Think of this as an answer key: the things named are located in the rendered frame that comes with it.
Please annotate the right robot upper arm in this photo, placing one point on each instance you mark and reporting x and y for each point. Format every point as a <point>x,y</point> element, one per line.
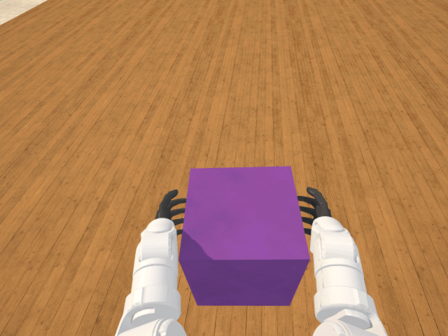
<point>340,328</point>

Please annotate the robot right forearm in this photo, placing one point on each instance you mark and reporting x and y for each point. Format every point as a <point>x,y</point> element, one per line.
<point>341,292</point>

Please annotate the robot left forearm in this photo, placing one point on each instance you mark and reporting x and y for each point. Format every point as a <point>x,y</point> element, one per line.
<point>154,292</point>

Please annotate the robot left hand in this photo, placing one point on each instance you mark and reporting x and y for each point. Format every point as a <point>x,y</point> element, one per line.
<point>165,206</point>

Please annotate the carton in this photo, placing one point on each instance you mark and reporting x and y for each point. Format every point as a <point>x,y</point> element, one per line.
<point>243,242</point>

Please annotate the left robot upper arm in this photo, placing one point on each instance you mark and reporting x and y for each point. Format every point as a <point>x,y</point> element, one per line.
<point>160,327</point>

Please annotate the robot right hand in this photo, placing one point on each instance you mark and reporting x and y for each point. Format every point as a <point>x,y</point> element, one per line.
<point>320,205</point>

